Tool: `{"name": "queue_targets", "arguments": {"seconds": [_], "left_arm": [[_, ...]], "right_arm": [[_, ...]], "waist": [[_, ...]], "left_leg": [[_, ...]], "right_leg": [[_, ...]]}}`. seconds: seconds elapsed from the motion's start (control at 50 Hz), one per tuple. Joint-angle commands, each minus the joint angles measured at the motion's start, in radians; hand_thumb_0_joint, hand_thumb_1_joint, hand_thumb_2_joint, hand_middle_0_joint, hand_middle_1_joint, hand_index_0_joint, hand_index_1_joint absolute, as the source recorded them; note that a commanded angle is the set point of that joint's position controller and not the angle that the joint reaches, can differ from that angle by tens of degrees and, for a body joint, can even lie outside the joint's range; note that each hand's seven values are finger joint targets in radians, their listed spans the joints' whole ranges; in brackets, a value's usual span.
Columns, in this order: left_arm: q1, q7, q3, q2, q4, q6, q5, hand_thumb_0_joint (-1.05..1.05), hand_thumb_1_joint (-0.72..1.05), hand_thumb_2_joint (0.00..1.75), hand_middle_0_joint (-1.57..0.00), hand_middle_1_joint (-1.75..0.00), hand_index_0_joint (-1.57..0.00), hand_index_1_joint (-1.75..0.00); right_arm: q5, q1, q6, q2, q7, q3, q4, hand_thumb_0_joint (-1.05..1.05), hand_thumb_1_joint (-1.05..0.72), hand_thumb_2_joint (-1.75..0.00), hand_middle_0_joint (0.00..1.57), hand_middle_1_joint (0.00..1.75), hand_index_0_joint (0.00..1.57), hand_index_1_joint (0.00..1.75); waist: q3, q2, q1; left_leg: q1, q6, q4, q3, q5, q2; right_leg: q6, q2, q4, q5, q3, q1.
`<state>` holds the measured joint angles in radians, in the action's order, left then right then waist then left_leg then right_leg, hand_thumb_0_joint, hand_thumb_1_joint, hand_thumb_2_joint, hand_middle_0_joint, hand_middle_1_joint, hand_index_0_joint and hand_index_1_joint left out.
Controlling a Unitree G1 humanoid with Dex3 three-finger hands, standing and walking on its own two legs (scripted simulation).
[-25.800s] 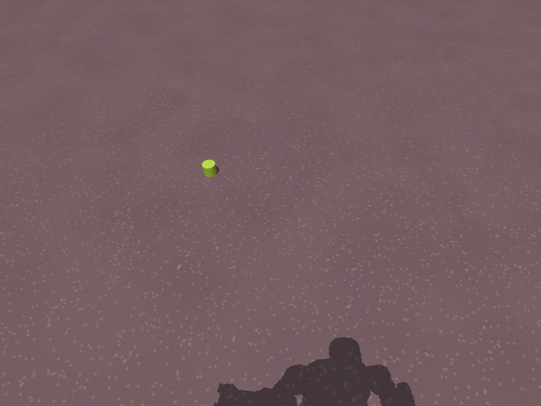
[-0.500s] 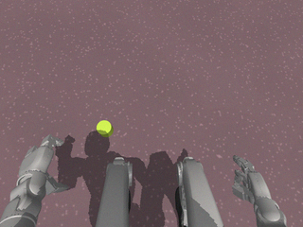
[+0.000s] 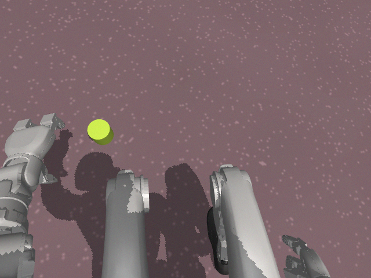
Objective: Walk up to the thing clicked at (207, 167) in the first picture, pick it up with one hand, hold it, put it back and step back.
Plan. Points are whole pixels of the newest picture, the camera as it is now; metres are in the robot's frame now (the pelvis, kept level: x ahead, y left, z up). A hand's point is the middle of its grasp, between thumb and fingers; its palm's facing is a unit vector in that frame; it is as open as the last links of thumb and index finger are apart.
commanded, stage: rise first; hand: left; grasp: from above
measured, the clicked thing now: (101, 132) +0.51 +0.26 -0.35
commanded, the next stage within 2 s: approach in 0.86 s
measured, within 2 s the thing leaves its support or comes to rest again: neither
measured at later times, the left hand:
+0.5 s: hand (60, 143) +0.42 +0.32 -0.20, palm faces -0.45 -0.04 -0.89, open 13.6 cm
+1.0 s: hand (69, 139) +0.44 +0.31 -0.22, palm faces -0.45 -0.06 -0.89, open 14.0 cm
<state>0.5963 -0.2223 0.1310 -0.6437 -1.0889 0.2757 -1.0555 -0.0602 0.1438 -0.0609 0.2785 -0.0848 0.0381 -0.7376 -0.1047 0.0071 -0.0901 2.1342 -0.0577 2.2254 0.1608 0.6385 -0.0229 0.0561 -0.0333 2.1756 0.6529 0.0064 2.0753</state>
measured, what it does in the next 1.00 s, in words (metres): stands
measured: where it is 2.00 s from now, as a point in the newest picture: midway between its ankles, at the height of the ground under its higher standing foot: (177, 256)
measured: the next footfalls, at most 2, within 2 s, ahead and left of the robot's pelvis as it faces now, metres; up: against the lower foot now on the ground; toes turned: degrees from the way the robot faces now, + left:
none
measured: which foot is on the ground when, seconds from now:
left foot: down 0.00-1.00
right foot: down 0.00-1.00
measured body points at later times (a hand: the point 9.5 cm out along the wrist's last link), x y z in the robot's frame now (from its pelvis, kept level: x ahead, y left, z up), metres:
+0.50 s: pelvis +0.01 +0.02 -0.03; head +0.24 +0.08 +0.35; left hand +0.44 +0.32 -0.15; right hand +0.10 -0.26 -0.15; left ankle +0.10 +0.14 -0.35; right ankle +0.11 -0.14 -0.35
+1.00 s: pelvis +0.02 +0.01 -0.05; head +0.25 +0.06 +0.33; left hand +0.46 +0.31 -0.17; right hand +0.09 -0.27 -0.17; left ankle +0.10 +0.14 -0.35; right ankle +0.11 -0.14 -0.35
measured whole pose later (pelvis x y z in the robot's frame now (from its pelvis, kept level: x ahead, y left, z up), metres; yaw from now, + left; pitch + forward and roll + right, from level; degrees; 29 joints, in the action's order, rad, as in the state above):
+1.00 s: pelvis +0.02 +0.01 -0.05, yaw -2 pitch +34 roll -7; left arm 0.82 -0.46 0.16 -0.72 -1.40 0.27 -1.29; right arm -0.16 0.10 -0.04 0.26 -0.14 0.00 -0.78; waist -0.07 -0.01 -0.19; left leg 2.30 -0.06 2.40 0.18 0.70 -0.03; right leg 0.07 -0.04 2.33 0.70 0.01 2.23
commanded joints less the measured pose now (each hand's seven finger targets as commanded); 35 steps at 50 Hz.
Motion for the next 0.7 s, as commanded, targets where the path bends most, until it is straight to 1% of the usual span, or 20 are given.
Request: {"name": "queue_targets", "arguments": {"seconds": [0.0, 0.04, 0.08, 0.1, 0.12, 0.14, 0.16, 0.2, 0.24, 0.3, 0.36, 0.38, 0.42, 0.48, 0.5, 0.58, 0.6, 0.62, 0.66, 0.68], "left_arm": [[0.303, -0.099, 0.065, -0.317, 0.053, 0.021, -0.052, 0.00, -0.51, 1.00, -0.12, -0.91, -0.11, -0.92], [0.318, -0.116, 0.038, -0.288, 0.017, 0.018, -0.078, 0.00, -0.51, 1.00, -0.12, -0.90, -0.10, -0.92], [0.339, -0.135, 0.055, -0.319, 0.004, 0.010, -0.110, 0.00, -0.49, 0.98, -0.13, -0.90, -0.11, -0.91], [0.365, -0.145, 0.058, -0.333, 0.005, 0.007, -0.121, 0.00, -0.49, 0.98, -0.13, -0.90, -0.11, -0.91], [0.373, -0.153, 0.050, -0.324, -0.003, 0.004, -0.129, 0.00, -0.48, 0.97, -0.13, -0.89, -0.12, -0.90], [0.367, -0.157, 0.032, -0.293, -0.024, 0.001, -0.136, 0.00, -0.47, 0.96, -0.14, -0.89, -0.13, -0.90], [0.381, -0.163, 0.029, -0.289, -0.027, 0.001, -0.142, 0.00, -0.47, 0.96, -0.14, -0.90, -0.13, -0.90], [0.403, -0.175, 0.044, -0.321, -0.034, 0.001, -0.152, 0.00, -0.46, 0.95, -0.14, -0.89, -0.14, -0.90], [0.406, -0.178, 0.013, -0.287, -0.063, -0.002, -0.168, 0.00, -0.43, 0.92, -0.17, -0.87, -0.17, -0.88], [0.408, -0.196, 0.039, -0.310, -0.057, -0.001, -0.182, 0.00, -0.41, 0.90, -0.18, -0.87, -0.18, -0.87], [0.420, -0.207, 0.029, -0.296, -0.065, 0.001, -0.199, 0.00, -0.42, 0.90, -0.18, -0.88, -0.18, -0.88], [0.427, -0.210, 0.020, -0.288, -0.072, 0.004, -0.209, 0.00, -0.42, 0.90, -0.18, -0.88, -0.18, -0.88], [0.435, -0.220, 0.035, -0.307, -0.067, 0.007, -0.217, 0.00, -0.42, 0.90, -0.17, -0.89, -0.17, -0.89], [0.413, -0.232, 0.026, -0.273, -0.101, 0.005, -0.218, 0.00, -0.44, 0.92, -0.16, -0.90, -0.16, -0.90], [0.458, -0.239, 0.034, -0.289, -0.079, 0.008, -0.215, 0.00, -0.43, 0.91, -0.15, -0.92, -0.16, -0.91], [0.460, -0.256, 0.042, -0.296, -0.108, 0.006, -0.222, 0.00, -0.46, 0.93, -0.13, -0.94, -0.14, -0.94], [0.430, -0.259, 0.046, -0.298, -0.143, 0.002, -0.228, 0.00, -0.46, 0.93, -0.14, -0.94, -0.14, -0.93], [0.452, -0.260, 0.040, -0.297, -0.132, 0.005, -0.226, 0.00, -0.46, 0.93, -0.13, -0.95, -0.14, -0.94], [0.447, -0.267, 0.054, -0.315, -0.138, 0.002, -0.225, 0.00, -0.49, 0.96, -0.12, -0.97, -0.12, -0.97], [0.444, -0.271, 0.060, -0.313, -0.147, -0.001, -0.224, 0.00, -0.50, 0.96, -0.11, -0.96, -0.12, -0.96]], "right_arm": [[-0.008, 0.103, -0.008, 0.213, 0.007, 0.053, 0.051, 0.00, -0.90, -0.90, 0.20, 0.30, 0.20, 0.30], [-0.015, 0.102, -0.005, 0.218, 0.001, 0.049, 0.041, 0.00, -0.89, -0.90, 0.20, 0.30, 0.20, 0.30], [-0.022, 0.113, 0.000, 0.223, -0.004, 0.049, 0.030, 0.00, -0.89, -0.90, 0.20, 0.30, 0.20, 0.30], [-0.025, 0.113, 0.003, 0.226, -0.005, 0.050, 0.028, 0.00, -0.89, -0.90, 0.20, 0.30, 0.20, 0.30], [-0.030, 0.111, 0.005, 0.222, -0.008, 0.049, 0.028, 0.00, -0.90, -0.90, 0.20, 0.30, 0.20, 0.30], [-0.033, 0.118, 0.006, 0.216, -0.010, 0.047, 0.023, 0.00, -0.90, -0.90, 0.20, 0.30, 0.20, 0.30], [-0.035, 0.120, 0.006, 0.216, -0.013, 0.049, 0.022, 0.00, -0.90, -0.90, 0.20, 0.30, 0.20, 0.30], [-0.041, 0.123, 0.008, 0.222, -0.014, 0.052, 0.016, 0.00, -0.90, -0.90, 0.20, 0.30, 0.20, 0.30], [-0.046, 0.129, 0.009, 0.214, -0.018, 0.053, 0.012, 0.00, -0.90, -0.90, 0.20, 0.30, 0.20, 0.30], [-0.053, 0.132, 0.012, 0.218, -0.021, 0.057, 0.006, 0.00, -0.90, -0.90, 0.20, 0.30, 0.20, 0.30], [-0.057, 0.131, 0.016, 0.214, -0.023, 0.057, -0.002, 0.00, -0.90, -0.90, 0.20, 0.30, 0.20, 0.30], [-0.058, 0.133, 0.018, 0.212, -0.024, 0.056, -0.003, 0.00, -0.90, -0.90, 0.20, 0.30, 0.20, 0.30], [-0.063, 0.135, 0.021, 0.215, -0.028, 0.055, -0.006, 0.00, -0.90, -0.90, 0.20, 0.30, 0.20, 0.30], [-0.068, 0.137, 0.024, 0.214, -0.034, 0.051, -0.008, 0.00, -0.90, -0.90, 0.20, 0.30, 0.20, 0.30], [-0.069, 0.135, 0.024, 0.218, -0.032, 0.057, -0.011, 0.00, -0.90, -0.90, 0.20, 0.30, 0.20, 0.30], [-0.078, 0.140, 0.020, 0.213, -0.037, 0.050, -0.011, 0.00, -0.90, -0.90, 0.20, 0.30, 0.20, 0.30], [-0.080, 0.141, 0.020, 0.213, -0.038, 0.047, -0.010, 0.00, -0.90, -0.90, 0.20, 0.30, 0.20, 0.30], [-0.081, 0.138, 0.020, 0.206, -0.040, 0.042, -0.011, 0.00, -0.90, -0.90, 0.20, 0.30, 0.20, 0.30], [-0.080, 0.134, 0.018, 0.209, -0.039, 0.043, -0.016, 0.00, -0.91, -0.90, 0.20, 0.30, 0.20, 0.30], [-0.085, 0.140, 0.016, 0.210, -0.041, 0.043, -0.012, 0.00, -0.90, -0.90, 0.20, 0.30, 0.20, 0.30]], "waist": [[-0.548, 0.131, -0.008], [-0.545, 0.171, -0.013], [-0.591, 0.210, -0.003], [-0.606, 0.226, -0.009], [-0.605, 0.227, -0.014], [-0.598, 0.228, -0.020], [-0.603, 0.222, -0.027], [-0.611, 0.218, -0.031], [-0.616, 0.207, -0.047], [-0.630, 0.222, -0.038], [-0.637, 0.234, -0.043], [-0.633, 0.237, -0.054], [-0.643, 0.248, -0.052], [-0.634, 0.233, -0.064], [-0.646, 0.246, -0.067], [-0.633, 0.247, -0.070], [-0.623, 0.237, -0.068], [-0.626, 0.245, -0.076], [-0.643, 0.245, -0.062], [-0.634, 0.252, -0.069]], "left_leg": [[-0.402, 0.083, -0.246, -0.137, 0.056, -0.009], [-0.427, 0.076, -0.252, -0.122, 0.046, -0.006], [-0.469, 0.069, -0.242, -0.121, -0.016, -0.004], [-0.465, 0.071, -0.225, -0.130, -0.024, -0.006], [-0.455, 0.072, -0.217, -0.134, -0.024, -0.008], [-0.456, 0.072, -0.213, -0.135, -0.039, -0.009], [-0.455, 0.073, -0.208, -0.134, -0.040, -0.009], [-0.450, 0.075, -0.199, -0.127, -0.039, -0.007], [-0.445, 0.077, -0.184, -0.130, -0.058, -0.008], [-0.458, 0.074, -0.180, -0.119, -0.082, -0.004], [-0.470, 0.071, -0.173, -0.116, -0.097, -0.001], [-0.463, 0.072, -0.165, -0.116, -0.106, -0.001], [-0.468, 0.072, -0.158, -0.113, -0.120, 0.001], [-0.473, 0.069, -0.154, -0.103, -0.139, 0.005], [-0.483, 0.067, -0.155, -0.097, -0.140, 0.009], [-0.442, 0.074, -0.132, -0.112, -0.132, 0.005], [-0.444, 0.073, -0.129, -0.111, -0.132, 0.005], [-0.431, 0.078, -0.123, -0.118, -0.133, 0.001], [-0.433, 0.079, -0.116, -0.123, -0.136, 0.001], [-0.425, 0.079, -0.118, -0.123, -0.130, 0.001]], "right_leg": [[-0.087, -0.007, -0.252, 0.038, -0.123, -0.207], [-0.087, -0.002, -0.219, 0.008, -0.135, -0.167], [-0.090, -0.001, -0.193, -0.045, -0.139, -0.161], [-0.091, -0.002, -0.188, -0.053, -0.135, -0.158], [-0.090, -0.001, -0.186, -0.057, -0.134, -0.160], [-0.089, 0.000, -0.181, -0.069, -0.135, -0.162], [-0.088, -0.001, -0.179, -0.070, -0.138, -0.153], [-0.086, 0.000, -0.171, -0.074, -0.140, -0.152], [-0.087, -0.003, -0.166, -0.092, -0.140, -0.154], [-0.082, 0.000, -0.143, -0.112, -0.143, -0.147], [-0.084, -0.001, -0.129, -0.127, -0.144, -0.130], [-0.082, -0.004, -0.124, -0.134, -0.146, -0.124], [-0.080, -0.002, -0.114, -0.145, -0.146, -0.123], [-0.077, 0.001, -0.097, -0.159, -0.149, -0.105], [-0.078, 0.000, -0.091, -0.162, -0.151, -0.091], [-0.076, -0.003, -0.089, -0.160, -0.147, -0.102], [-0.077, -0.002, -0.089, -0.158, -0.147, -0.099], [-0.075, -0.005, -0.090, -0.162, -0.147, -0.115], [-0.078, -0.006, -0.085, -0.166, -0.143, -0.117], [-0.075, -0.004, -0.084, -0.160, -0.144, -0.118]]}}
